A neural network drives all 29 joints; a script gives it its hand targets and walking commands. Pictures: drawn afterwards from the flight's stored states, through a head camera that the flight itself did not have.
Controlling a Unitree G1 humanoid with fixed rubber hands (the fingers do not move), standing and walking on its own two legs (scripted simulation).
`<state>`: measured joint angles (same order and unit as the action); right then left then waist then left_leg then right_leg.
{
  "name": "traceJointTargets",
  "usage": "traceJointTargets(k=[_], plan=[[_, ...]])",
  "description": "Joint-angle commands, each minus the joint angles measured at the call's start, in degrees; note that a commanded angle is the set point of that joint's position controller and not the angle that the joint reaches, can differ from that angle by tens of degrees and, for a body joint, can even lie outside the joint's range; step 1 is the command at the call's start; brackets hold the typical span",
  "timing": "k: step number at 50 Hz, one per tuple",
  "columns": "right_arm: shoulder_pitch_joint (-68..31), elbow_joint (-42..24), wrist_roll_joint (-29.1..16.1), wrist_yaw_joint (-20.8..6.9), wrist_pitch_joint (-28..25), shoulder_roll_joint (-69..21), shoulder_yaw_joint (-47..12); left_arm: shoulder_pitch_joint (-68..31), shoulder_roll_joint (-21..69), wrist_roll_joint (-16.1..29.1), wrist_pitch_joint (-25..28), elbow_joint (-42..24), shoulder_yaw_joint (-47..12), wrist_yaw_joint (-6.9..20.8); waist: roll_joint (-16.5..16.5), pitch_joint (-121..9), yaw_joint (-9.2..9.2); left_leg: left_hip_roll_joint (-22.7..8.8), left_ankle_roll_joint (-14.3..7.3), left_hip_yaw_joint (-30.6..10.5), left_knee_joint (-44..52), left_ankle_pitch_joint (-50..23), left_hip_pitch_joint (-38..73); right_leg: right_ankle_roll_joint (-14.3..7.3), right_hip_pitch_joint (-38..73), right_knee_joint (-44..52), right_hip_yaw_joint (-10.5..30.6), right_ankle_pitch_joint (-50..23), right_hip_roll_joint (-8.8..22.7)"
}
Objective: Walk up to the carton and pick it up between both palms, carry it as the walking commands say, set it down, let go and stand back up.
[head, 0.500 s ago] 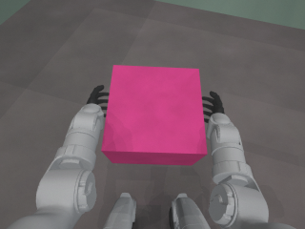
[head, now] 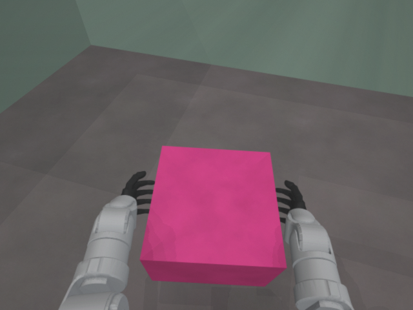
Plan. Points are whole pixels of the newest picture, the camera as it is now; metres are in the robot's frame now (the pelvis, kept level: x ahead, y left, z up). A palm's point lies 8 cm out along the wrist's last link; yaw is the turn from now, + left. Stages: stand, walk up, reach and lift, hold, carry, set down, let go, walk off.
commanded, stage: reach and lift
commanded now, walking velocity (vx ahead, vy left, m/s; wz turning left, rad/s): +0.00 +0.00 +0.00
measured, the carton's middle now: (212, 214) +0.35 -0.01 -0.07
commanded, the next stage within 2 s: hold in 1.62 s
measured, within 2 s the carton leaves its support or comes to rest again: neither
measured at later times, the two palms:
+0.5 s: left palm (117, 205) +0.31 +0.17 +0.06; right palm (304, 199) +0.30 -0.18 +0.08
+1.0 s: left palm (116, 204) +0.31 +0.17 +0.06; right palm (297, 211) +0.29 -0.17 +0.05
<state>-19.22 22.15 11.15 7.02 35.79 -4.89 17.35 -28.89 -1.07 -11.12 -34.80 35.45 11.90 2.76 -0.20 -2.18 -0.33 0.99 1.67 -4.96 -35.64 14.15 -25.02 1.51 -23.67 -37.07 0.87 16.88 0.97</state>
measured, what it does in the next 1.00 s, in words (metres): stands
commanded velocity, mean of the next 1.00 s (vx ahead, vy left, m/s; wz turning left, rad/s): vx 0.00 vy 0.00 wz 0.00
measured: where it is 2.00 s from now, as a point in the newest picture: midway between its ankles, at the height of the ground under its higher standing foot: outside the picture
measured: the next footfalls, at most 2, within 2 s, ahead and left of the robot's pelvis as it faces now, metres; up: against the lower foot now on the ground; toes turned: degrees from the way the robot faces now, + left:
none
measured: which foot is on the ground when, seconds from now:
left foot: down 0.00-1.00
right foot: down 0.00-1.00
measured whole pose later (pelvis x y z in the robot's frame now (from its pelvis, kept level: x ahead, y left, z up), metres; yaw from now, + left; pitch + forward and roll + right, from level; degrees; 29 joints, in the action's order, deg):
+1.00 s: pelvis +0.00 +0.00 +0.01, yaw +0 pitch -4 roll +1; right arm -18.7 20.2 12.4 8.9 42.9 -6.8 13.7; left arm -25.4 -1.1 -13.5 -42.6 30.5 13.0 2.6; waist 0.0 -2.1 -0.3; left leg 0.7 1.8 -4.9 -27.6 11.1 -13.1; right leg 1.1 -12.4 -30.3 1.0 14.4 0.9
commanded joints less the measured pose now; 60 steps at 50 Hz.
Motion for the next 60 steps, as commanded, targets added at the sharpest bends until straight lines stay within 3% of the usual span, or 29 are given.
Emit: traceJointTargets(k=[1, 7, 10, 14, 17, 20, 24, 26, 28, 32, 34, 37, 39, 43, 46, 53, 60], plan=[[-37.24, -15.76, -16.38, -21.23, 0.79, -59.49, -37.23, -25.09, 68.8, 17.79, 0.88, -18.35, -31.39, 16.59, 0.77, -36.22, -6.2, 5.04, -1.03, 1.33, 7.29, -27.3, 22.3, 0.38, 20.96, 10.42, 2.24, -29.51, -7.14], [-42.48, -15.74, -16.21, -21.59, 2.38, -59.25, -37.29, -30.14, 67.6, 17.99, -0.54, -18.06, -30.86, 17.49, 1.3, -30.26, -6.18, 4.69, -1.19, 1.57, 9.29, -16.81, 22.42, 0.13, 19.99, 13.12, 1.73, -18.69, -6.63], [-47.09, -13.05, -15.34, -22.47, 3.28, -58.58, -35.45, -33.85, 67.55, 17.33, -1.34, -14.2, -28.63, 18.17, 1.0, -24.68, -6.66, 3.93, -1.25, 1.79, 10.6, -7.04, 20.61, -0.48, 17.62, 14.21, 1.24, -8.29, -6.46], [-51.95, -6.21, -13.96, -23.99, 3.94, -58.64, -30.1, -41.73, 67.56, 17.17, -1.41, -11.07, -25.65, 19.21, 0.48, -20.6, -7.17, 3.77, -1.33, 1.99, 12.0, 3.49, 18.03, -0.86, 14.66, 15.15, 1.16, 2.49, -6.36], [-49.68, 2.58, -11.37, -25.5, 4.29, -58.73, -24.44, -46.52, 66.91, 16.41, -1.02, -11.78, -24.18, 19.54, -1.35, -18.02, -7.64, 3.14, -1.32, 1.78, 13.82, 9.09, 16.39, -1.17, 13.74, 14.95, 0.38, 5.75, -6.62], [-50.76, 7.32, -10.17, -26.79, 4.47, -59.03, -21.96, -47.98, 65.96, 14.83, -0.86, -11.01, -20.21, 19.54, -0.4, -16.22, -5.85, 3.28, -1.87, 1.44, 14.86, 12.31, 16.89, -1.16, 12.62, 14.85, 0.22, 8.23, -6.63], [-46.39, 10.0, -8.88, -27.62, 4.53, -58.65, -20.72, -46.43, 66.65, 14.11, -1.0, -13.3, -19.82, 19.09, -1.81, -17.15, -4.4, 2.95, -1.92, 0.93, 16.3, 9.89, 18.94, -1.34, 13.88, 14.2, -0.21, 3.03, -7.0], [-44.57, 9.08, -9.05, -27.68, 4.59, -59.21, -21.81, -44.34, 66.29, 13.9, -1.33, -15.18, -20.7, 18.76, -0.41, -19.48, -3.37, 3.53, -1.63, 1.49, 15.68, 4.35, 21.3, -1.34, 15.21, 14.81, -0.15, 0.04, -7.08], [-44.18, 5.34, -10.17, -27.36, 4.44, -60.9, -24.84, -42.48, 65.91, 14.14, -1.4, -17.02, -21.51, 18.6, -0.14, -21.24, -2.02, 4.41, -1.52, 2.74, 14.14, -1.54, 23.46, -1.32, 15.78, 15.68, 0.36, -2.4, -6.7], [-41.4, -3.0, -13.34, -26.49, 4.38, -62.27, -31.37, -37.12, 65.91, 15.76, -1.98, -22.41, -25.76, 17.94, 0.61, -26.62, -0.37, 4.92, -1.41, 3.02, 12.87, -14.87, 28.47, -0.76, 18.84, 15.25, 0.93, -14.28, -6.96], [-40.86, -6.93, -14.78, -25.81, 4.32, -61.93, -33.87, -33.33, 66.33, 16.33, -2.58, -21.73, -26.7, 17.55, 1.29, -28.39, 0.44, 4.87, -1.32, 2.54, 12.57, -20.06, 29.35, -0.49, 20.71, 15.22, 1.39, -19.26, -7.01], [-41.66, -13.86, -16.82, -24.38, 4.37, -61.23, -37.77, -29.66, 66.03, 17.02, -3.2, -22.49, -27.54, 17.38, 2.34, -29.4, 1.58, 5.21, -1.45, 2.36, 12.04, -25.22, 29.9, 0.26, 23.03, 15.26, 1.95, -25.58, -6.88], [-40.22, -15.18, -17.1, -23.64, 4.64, -59.81, -37.93, -26.77, 66.12, 16.94, -3.95, -22.3, -27.95, 16.94, 0.77, -27.98, 1.72, 5.24, -1.08, 2.14, 12.38, -26.81, 30.47, 0.21, 23.0, 15.55, 2.13, -26.58, -6.87], [-41.62, -16.81, -17.15, -23.4, 4.59, -57.63, -38.45, -26.02, 65.66, 16.71, -4.42, -21.37, -27.96, 16.67, 1.25, -24.35, 1.56, 4.94, -0.9, 1.7, 12.81, -23.31, 29.05, 0.28, 21.56, 16.12, 1.73, -21.88, -6.92], [-42.71, -13.89, -16.4, -24.08, 4.57, -56.99, -36.67, -29.23, 65.92, 16.62, -4.34, -20.75, -27.52, 16.74, -0.31, -23.23, 0.83, 4.75, -0.55, 1.54, 13.0, -18.36, 27.3, -0.23, 19.6, 16.14, 1.38, -16.26, -6.91], [-45.29, -9.57, -15.12, -25.76, 4.3, -57.28, -34.46, -31.45, 66.17, 15.44, -3.94, -17.04, -25.31, 17.21, 0.33, -19.88, 0.65, 4.71, -0.99, 1.99, 13.83, -9.42, 25.49, -0.86, 16.68, 16.79, 0.79, -7.82, -6.91], [-44.06, -4.61, -13.68, -27.37, 3.79, -57.91, -31.11, -33.13, 66.9, 14.81, -3.41, -15.89, -24.38, 17.66, -1.26, -19.21, 0.35, 4.25, -0.92, 2.01, 14.9, -4.82, 24.6, -1.78, 15.6, 16.82, 0.34, -4.27, -6.98]])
